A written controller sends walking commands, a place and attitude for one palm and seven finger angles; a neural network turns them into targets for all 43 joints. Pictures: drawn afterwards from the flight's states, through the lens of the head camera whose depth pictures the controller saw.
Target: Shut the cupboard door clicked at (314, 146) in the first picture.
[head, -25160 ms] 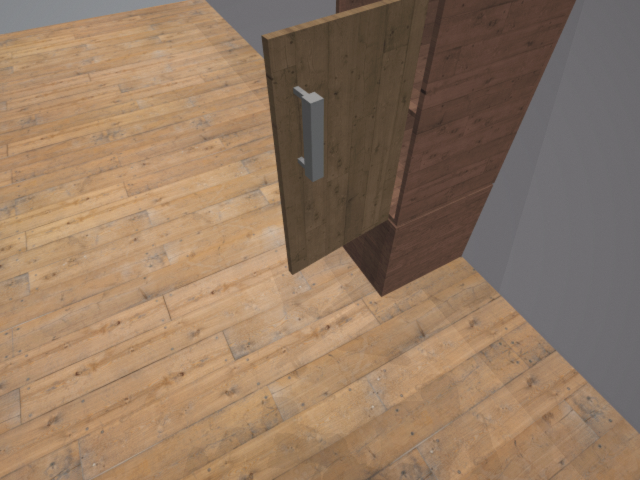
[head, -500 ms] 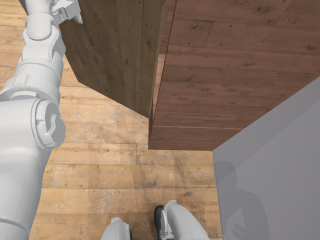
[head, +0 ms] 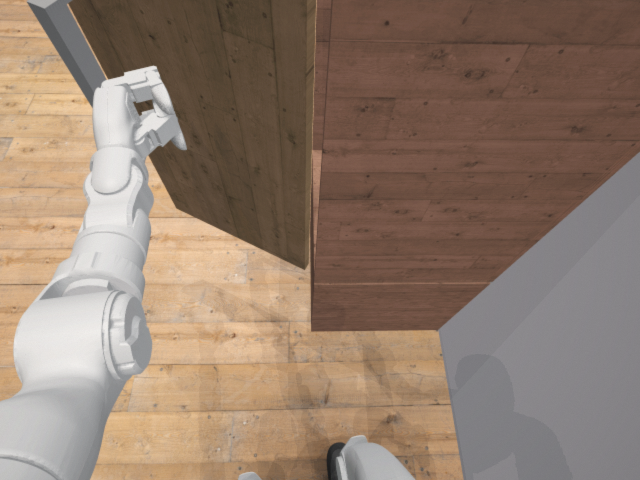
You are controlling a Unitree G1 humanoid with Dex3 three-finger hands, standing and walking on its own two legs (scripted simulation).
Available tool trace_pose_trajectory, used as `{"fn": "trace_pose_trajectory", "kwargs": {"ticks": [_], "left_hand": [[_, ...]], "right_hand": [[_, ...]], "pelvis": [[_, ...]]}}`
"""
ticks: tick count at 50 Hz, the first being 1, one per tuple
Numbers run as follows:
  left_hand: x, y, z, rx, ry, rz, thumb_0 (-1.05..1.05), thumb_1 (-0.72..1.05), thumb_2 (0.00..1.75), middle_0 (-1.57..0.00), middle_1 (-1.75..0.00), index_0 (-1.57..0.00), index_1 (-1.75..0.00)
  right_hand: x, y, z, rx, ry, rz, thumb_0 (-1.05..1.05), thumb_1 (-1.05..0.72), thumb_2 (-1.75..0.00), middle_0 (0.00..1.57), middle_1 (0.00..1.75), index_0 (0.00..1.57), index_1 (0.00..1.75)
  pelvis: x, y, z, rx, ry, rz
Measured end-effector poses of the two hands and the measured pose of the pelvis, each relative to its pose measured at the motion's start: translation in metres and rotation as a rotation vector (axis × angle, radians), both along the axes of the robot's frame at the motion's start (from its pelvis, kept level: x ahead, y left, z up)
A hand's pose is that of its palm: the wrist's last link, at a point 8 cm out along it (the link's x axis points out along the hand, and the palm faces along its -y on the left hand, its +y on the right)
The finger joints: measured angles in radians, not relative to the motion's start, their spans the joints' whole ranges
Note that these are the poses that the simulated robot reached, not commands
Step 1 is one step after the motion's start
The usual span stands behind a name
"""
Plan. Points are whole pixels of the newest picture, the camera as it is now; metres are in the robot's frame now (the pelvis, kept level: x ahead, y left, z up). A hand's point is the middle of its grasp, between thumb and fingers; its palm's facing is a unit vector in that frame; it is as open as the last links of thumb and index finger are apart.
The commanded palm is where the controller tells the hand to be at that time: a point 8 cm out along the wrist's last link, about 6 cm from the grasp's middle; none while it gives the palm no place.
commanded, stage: pull the fist back off the door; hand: left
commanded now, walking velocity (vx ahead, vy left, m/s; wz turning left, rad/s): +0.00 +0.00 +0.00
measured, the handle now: (93, 55) +0.65 +0.21 +0.11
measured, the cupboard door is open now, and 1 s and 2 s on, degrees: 62 62 62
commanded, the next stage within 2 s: draw the hand back to the body in 0.16 s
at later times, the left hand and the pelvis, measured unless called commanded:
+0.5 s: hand (145, 151) +0.47 +0.14 +0.12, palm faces +0.02 -1.00 -0.02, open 3.1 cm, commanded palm +0.42 +0.19 +0.14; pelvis +0.01 +0.00 +0.01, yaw +0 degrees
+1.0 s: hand (19, 299) +0.30 +0.20 +0.16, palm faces +0.21 -0.96 -0.21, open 3.2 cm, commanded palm +0.26 +0.25 +0.17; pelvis +0.00 +0.00 +0.03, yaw +3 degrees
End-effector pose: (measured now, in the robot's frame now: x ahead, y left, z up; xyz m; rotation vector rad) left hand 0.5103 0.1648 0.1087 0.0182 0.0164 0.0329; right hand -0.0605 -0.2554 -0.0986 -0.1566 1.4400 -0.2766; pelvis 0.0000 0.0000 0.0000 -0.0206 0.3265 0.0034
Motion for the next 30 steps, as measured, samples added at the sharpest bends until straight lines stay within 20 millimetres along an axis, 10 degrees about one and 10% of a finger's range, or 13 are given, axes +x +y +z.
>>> {"fn": "trace_pose_trajectory", "kwargs": {"ticks": [14,21,30], "left_hand": [[-0.028,0.003,0.006,0.007,0.007,-0.012,0.02,0.90,0.90,-1.31,-1.50,-1.30,-1.50],[-0.036,0.010,0.015,-0.002,-0.048,-0.016,0.02,0.90,0.90,-1.30,-1.50,-1.30,-1.50],[-0.097,0.042,0.017,0.012,-0.047,0.003,0.02,0.90,0.90,-1.30,-1.50,-1.30,-1.50]], "right_hand": [[0.109,0.003,-0.008,0.001,-0.251,0.124,0.01,-0.91,-0.90,0.20,0.30,0.20,0.30],[0.111,0.012,-0.010,0.033,-0.270,0.102,0.01,-0.91,-0.90,0.20,0.30,0.20,0.30],[0.114,0.015,-0.002,0.050,-0.296,0.076,0.01,-0.91,-0.90,0.20,0.30,0.21,0.30]], "pelvis": [[0.005,0.004,0.003,0.003,-0.057,0.034],[0.008,0.005,0.004,0.010,-0.059,0.009],[0.013,0.004,0.016,0.007,-0.148,0.004]]}}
